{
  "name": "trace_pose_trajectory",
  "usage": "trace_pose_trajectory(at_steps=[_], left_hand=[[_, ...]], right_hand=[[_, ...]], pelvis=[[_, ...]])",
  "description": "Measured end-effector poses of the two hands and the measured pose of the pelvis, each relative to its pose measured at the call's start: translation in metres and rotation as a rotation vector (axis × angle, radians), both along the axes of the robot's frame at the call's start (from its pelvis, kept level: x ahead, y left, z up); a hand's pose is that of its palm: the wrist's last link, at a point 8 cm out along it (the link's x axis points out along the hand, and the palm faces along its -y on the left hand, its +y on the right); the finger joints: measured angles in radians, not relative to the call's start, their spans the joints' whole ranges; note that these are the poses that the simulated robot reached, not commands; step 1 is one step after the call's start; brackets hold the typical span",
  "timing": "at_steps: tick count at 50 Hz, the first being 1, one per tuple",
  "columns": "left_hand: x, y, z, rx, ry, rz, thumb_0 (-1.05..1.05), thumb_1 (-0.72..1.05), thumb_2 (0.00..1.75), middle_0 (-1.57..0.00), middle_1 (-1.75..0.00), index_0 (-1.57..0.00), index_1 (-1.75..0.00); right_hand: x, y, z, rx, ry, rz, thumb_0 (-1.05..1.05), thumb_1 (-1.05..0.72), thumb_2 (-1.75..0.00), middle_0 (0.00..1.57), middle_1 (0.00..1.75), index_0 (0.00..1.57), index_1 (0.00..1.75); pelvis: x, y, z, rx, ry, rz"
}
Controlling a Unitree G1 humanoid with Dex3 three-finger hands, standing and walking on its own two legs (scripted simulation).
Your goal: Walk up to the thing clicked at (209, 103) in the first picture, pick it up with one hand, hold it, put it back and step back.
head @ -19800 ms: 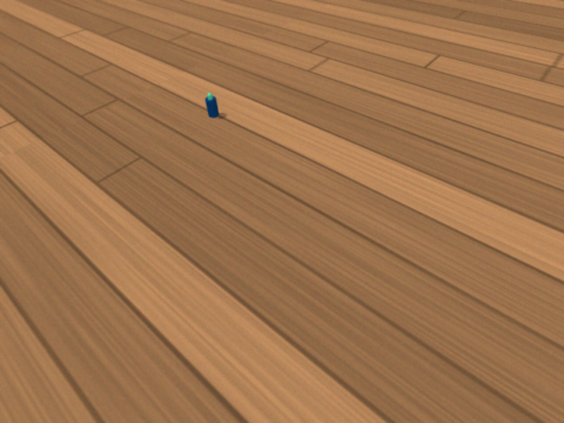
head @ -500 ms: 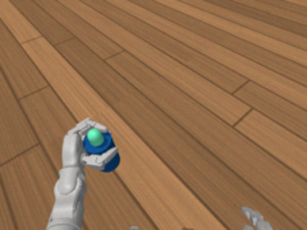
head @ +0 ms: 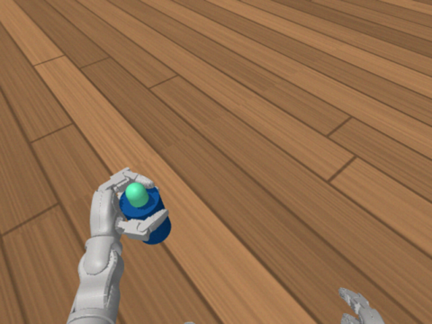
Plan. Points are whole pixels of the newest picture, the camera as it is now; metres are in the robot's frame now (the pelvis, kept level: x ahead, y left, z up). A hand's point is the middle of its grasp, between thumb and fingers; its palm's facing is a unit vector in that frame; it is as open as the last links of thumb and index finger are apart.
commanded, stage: hold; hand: left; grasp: from the side
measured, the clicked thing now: (145, 210) +0.33 +0.17 +0.03
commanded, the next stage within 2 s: crouch in 1.78 s
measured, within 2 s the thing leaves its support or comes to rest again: neither
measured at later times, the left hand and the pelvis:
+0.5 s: hand (139, 203) +0.33 +0.17 +0.06, palm faces +0.11 -0.99 +0.00, open 8.1 cm; pelvis +0.00 +0.00 +0.00, yaw +0 degrees
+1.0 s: hand (144, 202) +0.33 +0.16 +0.06, palm faces +0.11 -0.99 +0.01, open 8.1 cm; pelvis +0.00 +0.00 +0.00, yaw +0 degrees
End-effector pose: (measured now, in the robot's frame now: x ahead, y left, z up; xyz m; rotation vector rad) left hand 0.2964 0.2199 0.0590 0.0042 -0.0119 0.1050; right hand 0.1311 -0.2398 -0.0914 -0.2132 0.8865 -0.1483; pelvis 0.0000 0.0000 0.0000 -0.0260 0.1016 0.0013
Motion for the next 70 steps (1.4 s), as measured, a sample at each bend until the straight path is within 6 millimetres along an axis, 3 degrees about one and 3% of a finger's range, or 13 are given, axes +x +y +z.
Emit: trace_pose_trajectory(at_steps=[38, 70], left_hand=[[0.003, 0.004, 0.005, -0.003, -0.025, 0.015, -0.01, -0.27, 1.01, -0.72, -0.98, -0.96, -1.1], [0.004, -0.001, 0.001, -0.006, -0.018, -0.002, -0.01, -0.27, 1.01, -0.72, -0.98, -0.96, -1.1]], right_hand=[[-0.005, 0.004, 0.0, 0.006, 0.005, -0.004, 0.01, -0.93, -0.91, 0.2, 0.3, 0.2, 0.3], [-0.009, -0.004, 0.0, -0.002, 0.017, -0.013, 0.01, -0.93, -0.91, 0.2, 0.3, 0.2, 0.3]], pelvis=[[-0.001, 0.003, 0.002, 0.001, -0.008, -0.004], [-0.002, -0.001, 0.002, 0.002, -0.004, -0.002]])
